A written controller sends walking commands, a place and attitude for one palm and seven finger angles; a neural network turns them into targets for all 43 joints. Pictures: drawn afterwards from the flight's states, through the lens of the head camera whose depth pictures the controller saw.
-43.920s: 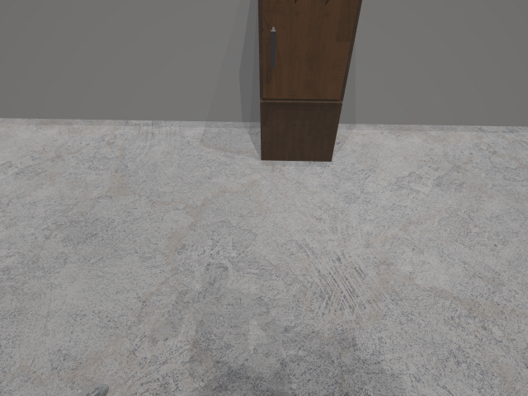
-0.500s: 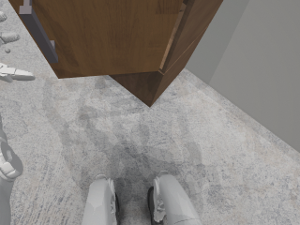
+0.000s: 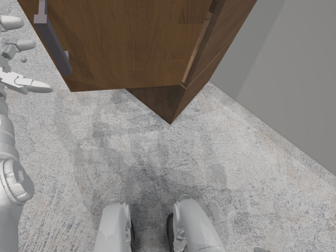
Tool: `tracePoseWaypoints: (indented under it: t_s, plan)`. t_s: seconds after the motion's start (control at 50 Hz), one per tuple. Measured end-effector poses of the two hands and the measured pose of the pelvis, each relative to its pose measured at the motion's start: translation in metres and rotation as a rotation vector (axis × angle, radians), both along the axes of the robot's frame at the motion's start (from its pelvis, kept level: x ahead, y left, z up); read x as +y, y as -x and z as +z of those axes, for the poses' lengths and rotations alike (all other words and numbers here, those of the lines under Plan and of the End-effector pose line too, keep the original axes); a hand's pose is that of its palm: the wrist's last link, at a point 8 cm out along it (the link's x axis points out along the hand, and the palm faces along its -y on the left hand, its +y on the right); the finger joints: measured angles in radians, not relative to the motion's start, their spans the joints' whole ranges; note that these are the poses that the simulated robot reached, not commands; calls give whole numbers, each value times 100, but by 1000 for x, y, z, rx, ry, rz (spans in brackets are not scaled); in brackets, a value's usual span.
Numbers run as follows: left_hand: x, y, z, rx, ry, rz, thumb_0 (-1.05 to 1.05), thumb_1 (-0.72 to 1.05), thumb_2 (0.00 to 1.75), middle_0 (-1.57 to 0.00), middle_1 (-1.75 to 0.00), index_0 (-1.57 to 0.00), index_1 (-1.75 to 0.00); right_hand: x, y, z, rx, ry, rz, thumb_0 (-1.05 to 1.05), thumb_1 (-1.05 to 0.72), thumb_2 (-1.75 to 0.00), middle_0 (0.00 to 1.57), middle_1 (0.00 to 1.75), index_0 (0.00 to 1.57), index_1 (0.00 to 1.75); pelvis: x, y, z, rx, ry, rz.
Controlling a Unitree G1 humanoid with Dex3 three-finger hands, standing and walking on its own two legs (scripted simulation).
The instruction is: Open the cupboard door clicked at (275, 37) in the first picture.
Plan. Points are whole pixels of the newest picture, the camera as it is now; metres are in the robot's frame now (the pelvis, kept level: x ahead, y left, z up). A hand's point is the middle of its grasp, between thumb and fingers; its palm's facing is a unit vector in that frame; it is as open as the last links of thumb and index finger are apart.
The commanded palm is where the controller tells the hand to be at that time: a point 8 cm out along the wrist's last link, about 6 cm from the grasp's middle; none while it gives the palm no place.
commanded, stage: move the hooked fingers beside the handle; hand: left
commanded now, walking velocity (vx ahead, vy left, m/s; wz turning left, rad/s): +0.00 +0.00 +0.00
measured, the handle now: (56, 41) +0.56 +0.22 +0.05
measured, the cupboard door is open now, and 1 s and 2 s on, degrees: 48 48 48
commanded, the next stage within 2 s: slide the fingers in behind the handle in 0.02 s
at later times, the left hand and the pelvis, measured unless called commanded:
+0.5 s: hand (36, 62) +0.50 +0.24 +0.05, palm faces +0.10 -1.00 -0.02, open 14.0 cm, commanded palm +0.49 +0.27 +0.05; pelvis +0.00 -0.01 +0.00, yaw +0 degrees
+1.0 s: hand (53, 60) +0.51 +0.21 +0.05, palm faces +0.10 -1.00 -0.03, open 14.0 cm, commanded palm +0.49 +0.24 +0.05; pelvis +0.00 -0.01 +0.00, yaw +1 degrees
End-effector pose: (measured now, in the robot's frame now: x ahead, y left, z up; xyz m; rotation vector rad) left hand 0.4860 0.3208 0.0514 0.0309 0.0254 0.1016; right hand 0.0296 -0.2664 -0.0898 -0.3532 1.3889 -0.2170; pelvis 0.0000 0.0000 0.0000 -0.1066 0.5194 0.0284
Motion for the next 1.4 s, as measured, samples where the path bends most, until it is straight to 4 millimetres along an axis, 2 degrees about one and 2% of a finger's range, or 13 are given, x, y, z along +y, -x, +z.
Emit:
tracePoseWaypoints:
  t_s: [0.2, 0.56, 0.98, 1.28, 1.4]
  plan:
    - [1, 9, 3, -1, -5, 6, -2, -49, 30, -30, -120, -30, -120, 0, 8, -1, 22, -16, -13, 1, -90, -90, 20, 30, 20, 30, -3, 0, 2, -8, -4, 0]
    - [-29, 8, 3, -9, 7, -2, -2, -50, 30, -30, -120, -30, -120, -6, 2, 0, -30, -10, -3, 1, -90, -90, 20, 30, 20, 30, -6, 4, 3, -23, -11, 2]
    - [-52, -2, -1, -15, 4, -3, -2, -49, 30, -30, -120, -30, -121, -2, 14, -5, 12, -37, -30, 1, -90, -90, 20, 30, 20, 30, -8, 0, 2, -11, -17, -1]
    - [-80, -7, 0, -12, 8, -4, -2, -50, 30, -30, -120, -30, -120, -3, 6, -4, -10, -48, -22, 1, -90, -90, 20, 30, 20, 30, -9, -2, 5, -17, -26, 2]
    - [-82, -7, -3, -16, 3, 8, -2, -50, 30, -30, -120, -30, -121, -4, 6, -7, -4, -54, -19, 1, -90, -90, 20, 30, 20, 30, -11, -1, 3, -15, -29, 1]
